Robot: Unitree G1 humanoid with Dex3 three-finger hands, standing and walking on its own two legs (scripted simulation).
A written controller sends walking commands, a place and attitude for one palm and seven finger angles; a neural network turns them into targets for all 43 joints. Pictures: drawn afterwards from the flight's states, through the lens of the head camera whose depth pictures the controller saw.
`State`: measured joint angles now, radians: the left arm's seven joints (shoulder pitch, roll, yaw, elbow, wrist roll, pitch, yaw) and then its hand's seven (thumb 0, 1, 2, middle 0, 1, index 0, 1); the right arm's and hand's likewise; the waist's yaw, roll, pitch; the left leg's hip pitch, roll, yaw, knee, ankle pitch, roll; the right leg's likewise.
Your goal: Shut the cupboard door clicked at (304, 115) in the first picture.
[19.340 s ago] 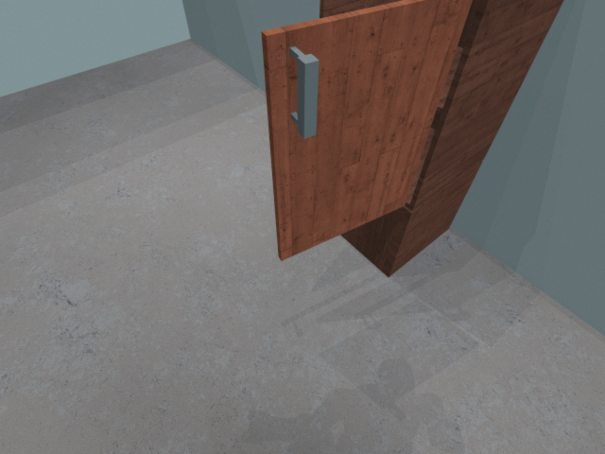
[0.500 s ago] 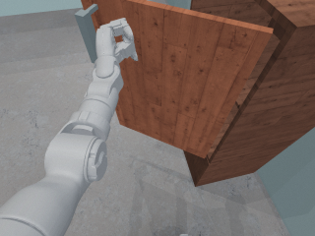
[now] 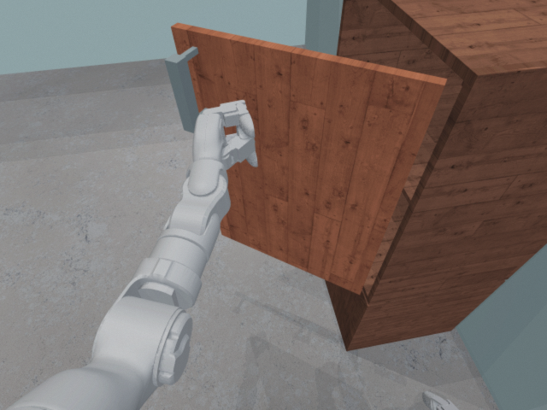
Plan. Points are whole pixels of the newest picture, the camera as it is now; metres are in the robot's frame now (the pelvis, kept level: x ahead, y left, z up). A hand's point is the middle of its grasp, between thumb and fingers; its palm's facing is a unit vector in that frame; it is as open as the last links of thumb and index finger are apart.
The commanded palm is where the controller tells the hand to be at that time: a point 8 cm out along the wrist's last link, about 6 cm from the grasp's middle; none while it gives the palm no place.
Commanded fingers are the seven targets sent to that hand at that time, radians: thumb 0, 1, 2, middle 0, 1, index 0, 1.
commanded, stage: pull the fist back off the door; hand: left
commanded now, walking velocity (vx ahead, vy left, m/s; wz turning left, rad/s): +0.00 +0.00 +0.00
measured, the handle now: (192, 90) +0.60 +0.14 +0.17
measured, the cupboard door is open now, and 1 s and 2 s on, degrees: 53 53 53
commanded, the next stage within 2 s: draw the hand back to the body in 0.18 s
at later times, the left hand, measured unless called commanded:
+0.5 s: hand (225, 157) +0.42 +0.06 +0.17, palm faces -0.01 -1.00 +0.02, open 3.1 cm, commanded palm +0.37 +0.12 +0.17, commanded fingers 0.00 0.90 0.90 -1.30 -1.50 -1.30 -1.50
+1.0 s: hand (120, 240) +0.28 +0.17 +0.17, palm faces +0.13 -0.97 -0.20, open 3.1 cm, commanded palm +0.25 +0.23 +0.18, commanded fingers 0.00 0.90 0.90 -0.86 -1.02 -0.86 -1.02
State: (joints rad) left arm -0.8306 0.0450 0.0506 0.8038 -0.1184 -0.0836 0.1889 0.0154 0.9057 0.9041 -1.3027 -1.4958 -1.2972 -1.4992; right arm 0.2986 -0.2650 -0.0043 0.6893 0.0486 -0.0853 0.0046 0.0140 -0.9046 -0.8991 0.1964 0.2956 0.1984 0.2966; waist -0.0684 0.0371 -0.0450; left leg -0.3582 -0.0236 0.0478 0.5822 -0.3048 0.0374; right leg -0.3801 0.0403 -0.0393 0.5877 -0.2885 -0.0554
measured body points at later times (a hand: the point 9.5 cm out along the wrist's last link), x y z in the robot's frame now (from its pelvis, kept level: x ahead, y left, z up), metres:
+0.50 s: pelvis +0.00 +0.00 +0.00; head +0.00 -0.02 +0.45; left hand +0.41 +0.12 +0.17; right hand +0.12 -0.23 -0.11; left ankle -0.01 +0.10 -0.73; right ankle +0.01 -0.08 -0.73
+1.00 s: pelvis +0.01 +0.02 +0.01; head +0.00 +0.00 +0.46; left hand +0.27 +0.22 +0.18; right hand +0.23 -0.18 -0.06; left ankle -0.01 +0.10 -0.73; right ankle +0.01 -0.08 -0.73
